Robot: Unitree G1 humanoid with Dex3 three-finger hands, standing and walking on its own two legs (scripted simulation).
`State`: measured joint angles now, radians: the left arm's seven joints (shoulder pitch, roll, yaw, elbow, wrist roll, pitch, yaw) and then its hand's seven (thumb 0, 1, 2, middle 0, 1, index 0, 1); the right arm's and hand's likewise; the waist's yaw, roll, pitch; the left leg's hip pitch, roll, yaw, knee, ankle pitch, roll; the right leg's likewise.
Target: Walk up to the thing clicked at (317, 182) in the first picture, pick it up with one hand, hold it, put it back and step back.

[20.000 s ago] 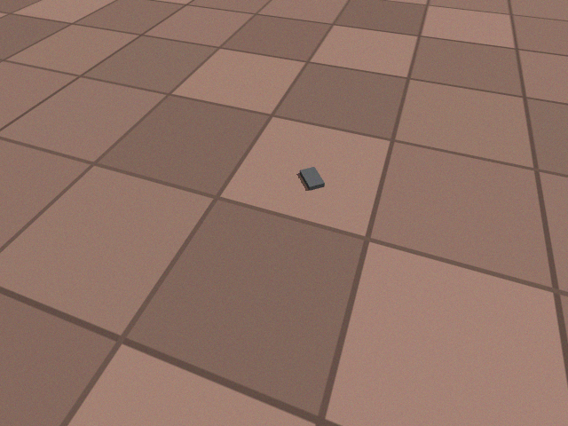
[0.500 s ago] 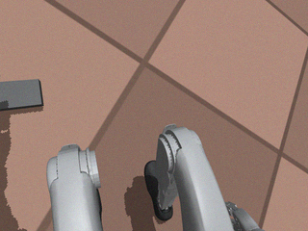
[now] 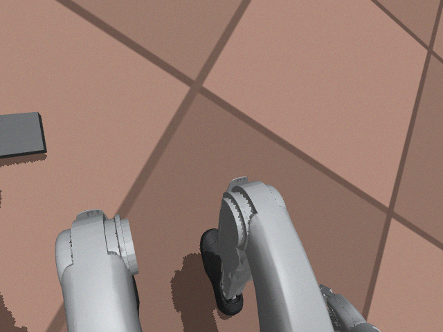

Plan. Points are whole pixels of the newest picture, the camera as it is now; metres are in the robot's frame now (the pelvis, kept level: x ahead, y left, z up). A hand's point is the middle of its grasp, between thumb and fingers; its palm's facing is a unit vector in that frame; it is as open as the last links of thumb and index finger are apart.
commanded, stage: rise first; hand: left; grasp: from above
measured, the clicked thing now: (4, 136) +0.49 +0.33 -0.31
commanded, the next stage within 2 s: approach in 1.08 s
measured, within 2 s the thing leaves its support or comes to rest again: neither
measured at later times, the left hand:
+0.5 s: hand out of the picture +0.44 +0.35 -0.20, palm faces -0.46 -0.11 -0.88, open 14.2 cm
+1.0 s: hand out of the picture +0.44 +0.36 -0.20, palm faces -0.48 -0.10 -0.87, open 14.2 cm
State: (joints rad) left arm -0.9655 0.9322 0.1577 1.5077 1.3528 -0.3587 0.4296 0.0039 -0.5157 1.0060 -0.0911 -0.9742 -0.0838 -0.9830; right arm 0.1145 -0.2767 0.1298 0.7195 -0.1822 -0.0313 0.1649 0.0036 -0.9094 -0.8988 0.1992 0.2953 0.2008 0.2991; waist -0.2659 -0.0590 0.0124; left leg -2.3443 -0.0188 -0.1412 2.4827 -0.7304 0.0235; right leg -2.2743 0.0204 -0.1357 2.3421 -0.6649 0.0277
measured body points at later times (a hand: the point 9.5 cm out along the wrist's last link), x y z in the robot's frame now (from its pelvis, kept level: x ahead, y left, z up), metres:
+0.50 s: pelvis +0.00 +0.00 +0.00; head +0.26 +0.11 +0.35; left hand +0.46 +0.35 -0.15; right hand +0.05 -0.27 -0.08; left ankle +0.06 +0.11 -0.28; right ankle +0.11 -0.12 -0.28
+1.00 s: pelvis +0.00 +0.00 +0.00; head +0.25 +0.11 +0.35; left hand +0.46 +0.36 -0.15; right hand +0.05 -0.26 -0.08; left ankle +0.06 +0.11 -0.28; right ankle +0.11 -0.12 -0.28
